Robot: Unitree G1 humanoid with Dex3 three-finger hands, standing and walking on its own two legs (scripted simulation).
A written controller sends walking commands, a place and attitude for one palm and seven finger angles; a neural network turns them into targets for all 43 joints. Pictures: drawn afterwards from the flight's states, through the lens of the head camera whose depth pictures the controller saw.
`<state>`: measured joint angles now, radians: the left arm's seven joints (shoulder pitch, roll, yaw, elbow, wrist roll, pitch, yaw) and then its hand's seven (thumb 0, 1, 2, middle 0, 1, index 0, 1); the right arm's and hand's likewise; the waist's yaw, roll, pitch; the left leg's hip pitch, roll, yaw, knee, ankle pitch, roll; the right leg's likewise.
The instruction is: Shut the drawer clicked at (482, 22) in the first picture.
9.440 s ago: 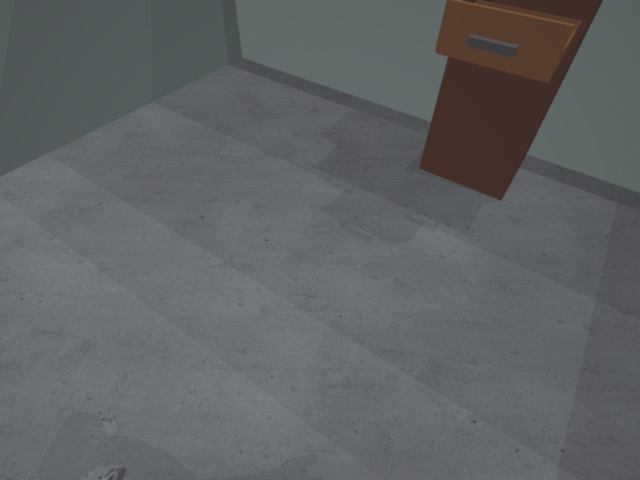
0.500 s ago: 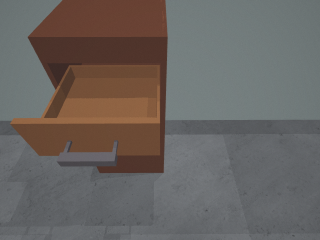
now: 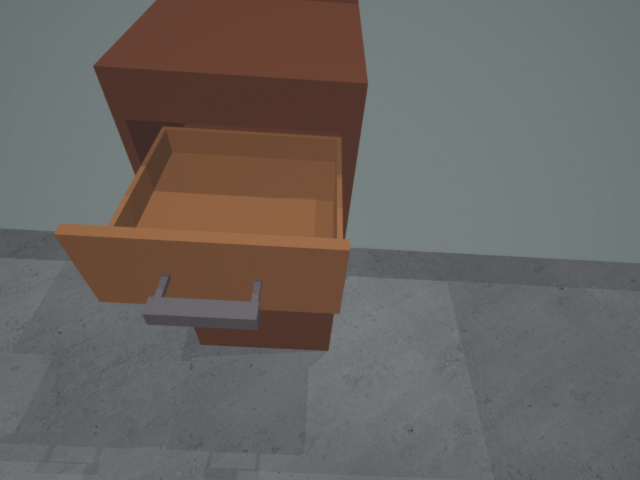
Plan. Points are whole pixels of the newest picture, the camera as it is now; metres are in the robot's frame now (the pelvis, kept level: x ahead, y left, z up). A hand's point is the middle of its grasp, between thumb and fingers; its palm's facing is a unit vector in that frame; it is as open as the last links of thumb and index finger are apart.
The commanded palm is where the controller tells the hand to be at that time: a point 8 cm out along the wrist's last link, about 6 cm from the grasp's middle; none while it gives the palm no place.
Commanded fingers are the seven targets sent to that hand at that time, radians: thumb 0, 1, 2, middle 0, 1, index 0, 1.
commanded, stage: look again from close up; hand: left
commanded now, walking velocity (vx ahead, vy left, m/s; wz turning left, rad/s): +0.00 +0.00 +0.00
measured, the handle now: (207, 298) +0.35 +0.18 +0.00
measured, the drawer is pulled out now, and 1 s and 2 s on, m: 0.27 0.27 0.27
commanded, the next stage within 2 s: raise the hand and make a fist in 0.40 s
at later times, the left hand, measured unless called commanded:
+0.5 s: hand out of the picture -0.02 +0.17 -0.18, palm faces +0.02 -0.99 -0.15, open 7.4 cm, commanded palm +0.10 +0.22 -0.07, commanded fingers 0.00 0.90 0.90 -0.22 -0.32 -0.22 -0.32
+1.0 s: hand out of the picture +0.12 +0.15 -0.03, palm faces +0.21 -0.98 -0.06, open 5.5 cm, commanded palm +0.11 +0.20 -0.01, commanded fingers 0.00 0.90 0.90 -0.72 -0.86 -0.72 -0.86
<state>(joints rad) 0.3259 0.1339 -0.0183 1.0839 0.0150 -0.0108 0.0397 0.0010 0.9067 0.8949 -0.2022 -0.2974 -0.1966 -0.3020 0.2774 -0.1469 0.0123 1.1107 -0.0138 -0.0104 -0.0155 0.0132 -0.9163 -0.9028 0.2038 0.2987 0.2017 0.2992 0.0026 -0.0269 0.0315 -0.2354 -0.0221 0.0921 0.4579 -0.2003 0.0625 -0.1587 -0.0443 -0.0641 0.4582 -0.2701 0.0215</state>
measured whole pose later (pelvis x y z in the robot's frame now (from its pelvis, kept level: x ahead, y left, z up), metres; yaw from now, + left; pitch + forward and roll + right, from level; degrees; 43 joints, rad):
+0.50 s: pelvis +0.01 +0.02 +0.00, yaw +0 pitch -1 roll +0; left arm 0.35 0.13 -0.02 1.11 0.02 -0.01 0.04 0.00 0.91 0.90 -0.20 -0.30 -0.20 -0.30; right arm 0.28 -0.14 0.01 1.14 -0.01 -0.02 -0.02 0.01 -0.92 -0.90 0.20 0.30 0.20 0.30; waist 0.01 -0.03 0.03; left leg -0.21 -0.05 0.11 0.41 -0.20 0.09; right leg -0.14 -0.07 -0.05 0.43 -0.27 0.05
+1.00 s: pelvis +0.00 -0.03 -0.07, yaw +3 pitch +9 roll -1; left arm 0.73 0.18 0.05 -0.13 -0.18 -0.44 -0.10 0.02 0.90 0.89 -0.54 -0.66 -0.53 -0.66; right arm 0.13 -0.23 -0.06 0.42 0.02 -0.14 -0.02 0.02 -0.91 -0.90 0.20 0.30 0.20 0.30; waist 0.04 -0.01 -0.16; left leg -0.76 0.01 0.02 1.06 -0.46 0.02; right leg -0.69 0.03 -0.12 1.05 -0.53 -0.08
